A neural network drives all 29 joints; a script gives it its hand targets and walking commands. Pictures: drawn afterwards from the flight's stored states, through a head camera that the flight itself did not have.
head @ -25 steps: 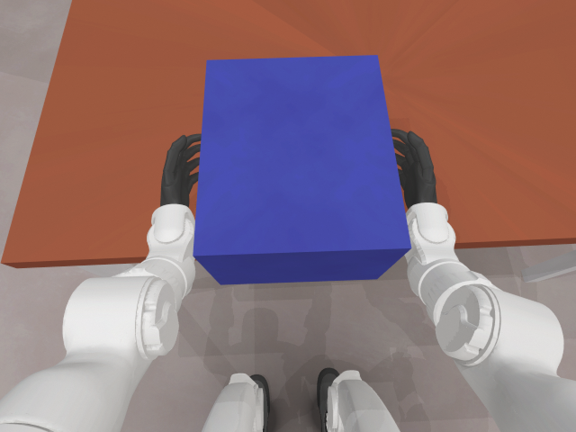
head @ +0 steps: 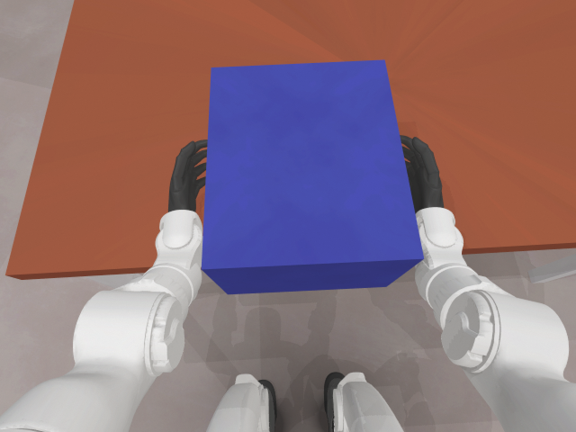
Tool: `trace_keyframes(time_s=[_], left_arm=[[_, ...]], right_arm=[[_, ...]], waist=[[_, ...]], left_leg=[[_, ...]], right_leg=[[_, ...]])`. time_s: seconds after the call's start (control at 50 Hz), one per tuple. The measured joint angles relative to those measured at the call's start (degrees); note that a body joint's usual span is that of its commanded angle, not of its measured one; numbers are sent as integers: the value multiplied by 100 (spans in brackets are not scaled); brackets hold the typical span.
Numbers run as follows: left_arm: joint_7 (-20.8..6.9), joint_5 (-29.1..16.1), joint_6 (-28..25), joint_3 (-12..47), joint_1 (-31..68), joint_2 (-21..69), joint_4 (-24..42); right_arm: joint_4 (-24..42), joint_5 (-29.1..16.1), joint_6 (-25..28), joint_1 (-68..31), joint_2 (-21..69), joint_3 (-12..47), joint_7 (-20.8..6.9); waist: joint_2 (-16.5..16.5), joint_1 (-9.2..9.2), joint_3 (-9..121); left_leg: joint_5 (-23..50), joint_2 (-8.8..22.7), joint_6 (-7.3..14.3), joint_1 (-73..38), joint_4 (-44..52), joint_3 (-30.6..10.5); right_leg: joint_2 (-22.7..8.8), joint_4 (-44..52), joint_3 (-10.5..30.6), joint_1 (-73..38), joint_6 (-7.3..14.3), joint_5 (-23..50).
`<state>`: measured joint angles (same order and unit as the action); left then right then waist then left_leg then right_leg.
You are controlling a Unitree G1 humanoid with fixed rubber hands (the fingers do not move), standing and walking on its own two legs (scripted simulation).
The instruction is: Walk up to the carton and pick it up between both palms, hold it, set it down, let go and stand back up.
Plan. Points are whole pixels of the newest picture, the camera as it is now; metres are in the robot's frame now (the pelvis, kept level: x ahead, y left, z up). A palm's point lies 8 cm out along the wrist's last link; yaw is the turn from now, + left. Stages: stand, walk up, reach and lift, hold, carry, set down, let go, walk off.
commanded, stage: set down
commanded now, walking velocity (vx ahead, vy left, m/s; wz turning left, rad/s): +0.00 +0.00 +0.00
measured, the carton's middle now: (302, 182) +0.46 -0.01 -0.03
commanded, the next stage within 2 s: none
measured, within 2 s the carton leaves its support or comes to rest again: neither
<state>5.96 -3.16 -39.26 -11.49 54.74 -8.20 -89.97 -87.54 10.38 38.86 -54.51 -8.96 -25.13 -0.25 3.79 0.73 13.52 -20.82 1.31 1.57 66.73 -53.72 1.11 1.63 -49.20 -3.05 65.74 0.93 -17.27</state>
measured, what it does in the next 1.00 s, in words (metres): stands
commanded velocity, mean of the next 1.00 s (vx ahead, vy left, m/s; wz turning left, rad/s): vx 0.00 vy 0.00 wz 0.00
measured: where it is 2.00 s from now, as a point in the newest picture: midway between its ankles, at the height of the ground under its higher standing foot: outside the picture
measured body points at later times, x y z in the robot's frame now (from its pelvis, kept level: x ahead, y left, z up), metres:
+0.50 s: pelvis +0.00 +0.00 +0.01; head +0.13 -0.02 +0.44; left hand +0.42 +0.18 +0.00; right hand +0.41 -0.22 -0.01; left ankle +0.02 +0.10 -0.67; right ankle +0.04 -0.11 -0.67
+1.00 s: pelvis -0.01 -0.02 +0.03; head +0.10 +0.00 +0.47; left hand +0.35 +0.19 +0.01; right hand +0.36 -0.23 +0.01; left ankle +0.02 +0.10 -0.67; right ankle +0.03 -0.11 -0.67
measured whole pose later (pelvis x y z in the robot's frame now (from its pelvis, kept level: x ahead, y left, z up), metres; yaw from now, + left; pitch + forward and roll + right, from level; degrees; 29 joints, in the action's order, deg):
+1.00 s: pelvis -0.01 -0.02 +0.03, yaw +3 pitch +21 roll -1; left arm 1.4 -11.0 -12.4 2.6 22.6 -13.8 -41.3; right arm -54.3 -17.2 23.6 -25.4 -14.3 -0.7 -1.8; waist -0.6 1.1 7.1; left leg -15.7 0.2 0.0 47.4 -42.5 -0.3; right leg 0.9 -40.6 -4.2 47.0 2.1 -14.2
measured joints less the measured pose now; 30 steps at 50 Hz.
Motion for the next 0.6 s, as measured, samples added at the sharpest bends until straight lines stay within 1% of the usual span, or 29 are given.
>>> trace_keyframes(time_s=[0.12,0.18,0.26,0.36,0.48,0.56,0.6], left_arm=[[17,47,204,-21,-164,26,313],[26,-6,379,149,-263,19,540],[0,-251,650,502,-484,33,949],[-91,-431,930,695,-757,44,1408],[-241,-596,1338,901,-1291,-48,2094],[-220,-1045,1595,1143,-1554,-250,2376],[-187,-1240,1752,1304,-1637,-401,2648]], right_arm=[[280,-76,-151,128,54,184,44],[365,-270,-292,188,35,446,79],[634,-869,-521,423,-33,1029,179],[1083,-1532,-686,745,-223,1663,217],[1425,-2222,-823,1185,-601,2379,126],[1826,-2554,-1145,1542,-813,2568,3],[2041,-2735,-1338,1646,-922,2649,-59]], waist=[[27,-19,58],[45,-50,78],[81,-116,173],[134,-171,144],[138,-170,-53],[24,-136,71],[-28,-116,89]], left_leg=[[28,-3,4,-5,68,23],[42,6,-4,-18,100,26],[50,18,-17,-33,126,22],[9,29,-9,-211,97,29],[49,28,2,-711,258,77],[102,-7,5,-787,331,111],[113,-17,-5,-811,321,106]], right_leg=[[-2,49,23,11,-10,25],[8,90,27,-4,-10,46],[21,139,25,-28,-13,65],[32,120,34,-205,-21,35],[37,251,85,-675,-33,79],[2,225,117,-702,-22,83],[-9,187,111,-717,-10,74]])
